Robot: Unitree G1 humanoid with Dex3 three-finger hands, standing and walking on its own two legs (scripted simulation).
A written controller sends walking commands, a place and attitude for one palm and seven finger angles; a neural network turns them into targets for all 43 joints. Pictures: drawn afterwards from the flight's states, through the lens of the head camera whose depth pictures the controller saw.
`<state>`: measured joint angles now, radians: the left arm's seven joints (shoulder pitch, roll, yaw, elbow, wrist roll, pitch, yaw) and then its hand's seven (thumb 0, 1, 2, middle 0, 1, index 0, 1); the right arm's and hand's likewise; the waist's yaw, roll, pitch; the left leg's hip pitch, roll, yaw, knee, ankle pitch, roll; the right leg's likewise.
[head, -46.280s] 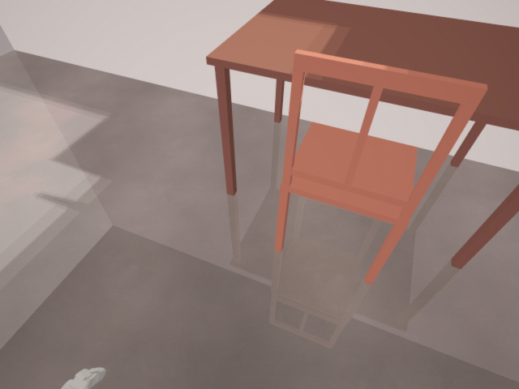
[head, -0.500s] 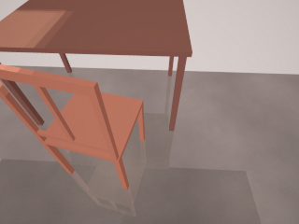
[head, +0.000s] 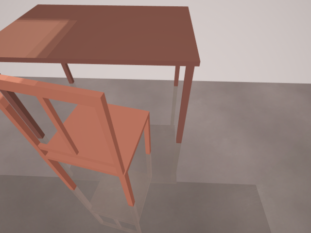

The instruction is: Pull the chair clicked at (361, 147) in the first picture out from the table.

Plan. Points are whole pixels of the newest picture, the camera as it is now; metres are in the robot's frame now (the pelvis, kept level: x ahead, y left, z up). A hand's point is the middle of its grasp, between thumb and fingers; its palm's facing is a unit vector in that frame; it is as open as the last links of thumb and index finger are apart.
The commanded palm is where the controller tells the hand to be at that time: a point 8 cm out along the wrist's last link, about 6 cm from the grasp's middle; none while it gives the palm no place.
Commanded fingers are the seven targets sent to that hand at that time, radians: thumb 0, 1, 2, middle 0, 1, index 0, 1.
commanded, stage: look again from close up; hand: left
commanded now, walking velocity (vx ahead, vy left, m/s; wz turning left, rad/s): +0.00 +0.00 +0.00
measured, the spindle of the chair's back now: (61, 128) +0.47 +0.38 -0.07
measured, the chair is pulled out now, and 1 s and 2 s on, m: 0.21 0.21 0.21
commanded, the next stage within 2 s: shuffle to correct the standing spot in 0.72 s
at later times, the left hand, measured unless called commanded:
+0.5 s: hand out of the picture +0.03 +0.17 -0.17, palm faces +0.02 -0.98 -0.20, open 7.4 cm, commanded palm none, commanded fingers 0.00 0.90 0.90 -0.20 -0.30 -0.20 -0.30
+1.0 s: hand out of the picture +0.00 +0.16 -0.17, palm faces +0.02 -0.98 -0.18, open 7.4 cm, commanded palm none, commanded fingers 0.00 0.90 0.90 -0.20 -0.30 -0.20 -0.30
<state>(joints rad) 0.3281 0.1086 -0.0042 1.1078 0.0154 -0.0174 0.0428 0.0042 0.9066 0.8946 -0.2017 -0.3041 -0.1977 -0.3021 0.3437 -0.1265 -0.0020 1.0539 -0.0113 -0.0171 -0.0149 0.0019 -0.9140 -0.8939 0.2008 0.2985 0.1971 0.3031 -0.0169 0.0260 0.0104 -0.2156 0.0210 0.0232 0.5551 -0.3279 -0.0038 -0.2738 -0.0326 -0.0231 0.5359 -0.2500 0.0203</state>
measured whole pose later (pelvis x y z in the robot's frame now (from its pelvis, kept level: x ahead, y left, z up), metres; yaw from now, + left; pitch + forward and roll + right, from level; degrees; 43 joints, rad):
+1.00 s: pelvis +0.00 -0.01 +0.00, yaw -2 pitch -2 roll +0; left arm 0.29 0.14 0.01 1.09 0.01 0.00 0.03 0.00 0.91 0.89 -0.20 -0.30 -0.20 -0.30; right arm 0.27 -0.14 0.00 1.11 -0.01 0.00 -0.03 0.00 -0.91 -0.89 0.20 0.30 0.20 0.30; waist 0.01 -0.01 0.06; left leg -0.16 0.03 0.05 0.48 -0.29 -0.01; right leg -0.25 -0.02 0.01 0.50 -0.22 0.01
